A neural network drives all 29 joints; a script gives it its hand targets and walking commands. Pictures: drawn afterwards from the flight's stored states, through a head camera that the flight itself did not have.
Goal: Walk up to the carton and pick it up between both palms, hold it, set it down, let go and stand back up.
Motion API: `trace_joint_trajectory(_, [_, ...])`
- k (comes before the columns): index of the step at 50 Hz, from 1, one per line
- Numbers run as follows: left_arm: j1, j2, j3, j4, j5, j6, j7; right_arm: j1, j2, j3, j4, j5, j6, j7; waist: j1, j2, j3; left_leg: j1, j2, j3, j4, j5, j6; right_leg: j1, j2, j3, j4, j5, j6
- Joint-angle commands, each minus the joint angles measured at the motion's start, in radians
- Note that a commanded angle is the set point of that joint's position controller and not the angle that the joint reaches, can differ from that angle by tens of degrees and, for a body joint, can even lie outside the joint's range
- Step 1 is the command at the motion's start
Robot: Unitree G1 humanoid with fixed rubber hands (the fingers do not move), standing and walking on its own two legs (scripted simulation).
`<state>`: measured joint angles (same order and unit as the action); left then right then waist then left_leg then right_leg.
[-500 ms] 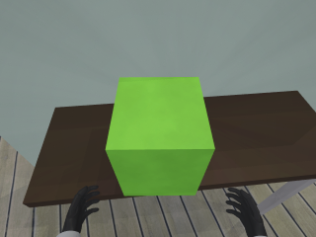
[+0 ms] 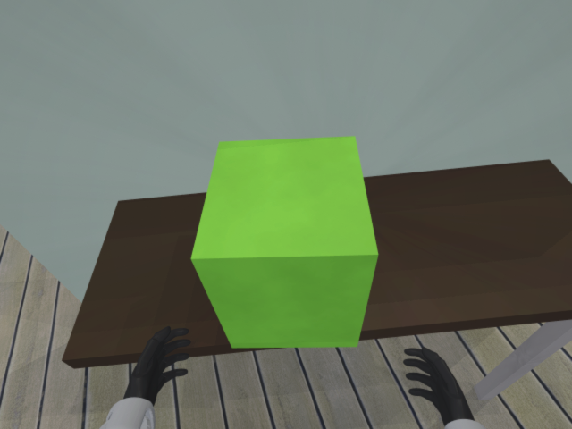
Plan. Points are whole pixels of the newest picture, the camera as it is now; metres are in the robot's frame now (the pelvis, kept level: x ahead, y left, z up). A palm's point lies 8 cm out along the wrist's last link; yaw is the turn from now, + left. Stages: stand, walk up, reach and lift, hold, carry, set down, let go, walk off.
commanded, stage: set down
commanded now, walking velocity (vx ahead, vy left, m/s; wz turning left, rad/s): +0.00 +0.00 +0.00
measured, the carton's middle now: (290, 247) +0.37 -0.02 +0.05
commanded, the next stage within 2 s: let go in 0.56 s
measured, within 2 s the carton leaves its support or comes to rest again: neither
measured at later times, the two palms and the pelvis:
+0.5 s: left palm (146, 390) +0.20 +0.18 -0.01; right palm out of the picture +0.13 -0.23 -0.06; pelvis -0.02 -0.01 +0.00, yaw +0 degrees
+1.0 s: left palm (146, 391) +0.20 +0.18 -0.01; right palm out of the picture +0.13 -0.24 -0.06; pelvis -0.02 -0.01 +0.00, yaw +0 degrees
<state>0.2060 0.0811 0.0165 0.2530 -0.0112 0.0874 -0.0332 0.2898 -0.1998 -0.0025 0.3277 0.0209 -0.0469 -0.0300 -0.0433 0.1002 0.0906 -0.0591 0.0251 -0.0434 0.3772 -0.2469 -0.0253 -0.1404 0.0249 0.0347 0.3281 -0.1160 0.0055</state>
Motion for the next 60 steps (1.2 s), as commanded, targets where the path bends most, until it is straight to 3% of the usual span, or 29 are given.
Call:
trace_joint_trajectory(1, [-0.091,0.185,0.036,0.248,0.001,0.172,0.007,-0.185,-0.090,-0.048,-0.011,-0.123,-0.025,-0.001,0.106,-0.334,0.080,-0.247,-0.020,0.175,-0.125,-0.113,0.022,0.124,0.009,-0.042,-0.044,-0.415,0.012])
trace_joint_trajectory(8, [-0.120,0.180,0.040,0.259,0.008,0.209,0.002,-0.196,-0.075,-0.040,-0.019,-0.127,0.005,-0.003,0.112,-0.337,0.084,-0.211,-0.034,0.174,-0.100,-0.103,0.011,0.069,-0.006,-0.024,-0.056,-0.478,0.010])
trace_joint_trajectory(16, [-0.086,0.128,0.029,0.295,0.080,0.214,-0.003,-0.178,-0.134,-0.053,0.006,-0.132,0.014,0.011,0.105,-0.203,0.136,-0.407,0.006,0.138,-0.185,-0.262,0.040,0.285,0.053,-0.040,0.040,-0.391,0.022])
trace_joint_trajectory(19, [-0.084,0.124,0.028,0.289,0.081,0.193,-0.015,-0.157,-0.141,-0.063,-0.013,-0.133,0.002,0.008,0.095,-0.218,0.130,-0.449,0.004,0.138,-0.185,-0.267,0.045,0.342,0.049,-0.023,0.044,-0.379,0.028])
trace_joint_trajectory(32, [-0.073,0.139,0.039,0.278,0.052,0.168,-0.032,-0.085,-0.112,-0.070,-0.024,-0.122,-0.029,-0.001,0.093,-0.308,0.089,-0.290,-0.039,0.152,-0.128,-0.158,0.019,0.189,-0.002,-0.014,-0.017,-0.449,0.030])
trace_joint_trajectory(37, [-0.067,0.138,0.032,0.270,0.043,0.162,-0.027,-0.080,-0.112,-0.074,-0.033,-0.116,-0.033,-0.001,0.088,-0.316,0.084,-0.283,-0.035,0.148,-0.131,-0.166,0.024,0.180,0.000,-0.023,-0.011,-0.428,0.033])
trace_joint_trajectory(44, [-0.058,0.130,0.032,0.279,0.058,0.160,-0.024,-0.064,-0.129,-0.084,-0.029,-0.110,-0.027,0.002,0.083,-0.270,0.099,-0.361,-0.019,0.142,-0.170,-0.232,0.040,0.260,0.020,-0.036,0.028,-0.385,0.042])
trace_joint_trajectory(57, [-0.069,0.140,0.035,0.282,0.058,0.137,-0.025,-0.049,-0.135,-0.096,-0.040,-0.099,-0.026,0.000,0.073,-0.262,0.089,-0.399,-0.019,0.140,-0.174,-0.265,0.047,0.300,0.014,-0.026,0.039,-0.378,0.047])
trace_joint_trajectory(58, [-0.125,0.452,0.157,0.152,0.060,0.030,0.026,-0.002,-0.332,-0.119,0.101,-0.113,0.002,0.010,0.093,-0.331,0.055,-0.279,-0.033,0.078,0.097,-0.117,0.032,-0.102,-0.118,0.194,-0.030,-0.459,-0.006])
trace_joint_trajectory(59, [-0.148,0.487,0.173,0.138,0.059,-0.002,0.040,0.108,-0.297,-0.119,0.135,-0.103,0.020,0.023,0.031,-0.438,0.040,-0.170,-0.070,0.096,0.198,-0.171,0.047,-0.269,-0.136,0.237,-0.149,-0.649,-0.022])
trace_joint_trajectory(60, [-0.199,0.471,0.170,0.118,0.068,-0.018,0.042,0.173,-0.289,-0.121,0.158,-0.105,0.034,0.035,-0.007,-0.500,0.052,-0.126,-0.087,0.094,0.313,-0.227,0.054,-0.365,-0.140,0.242,-0.206,-0.720,-0.037])
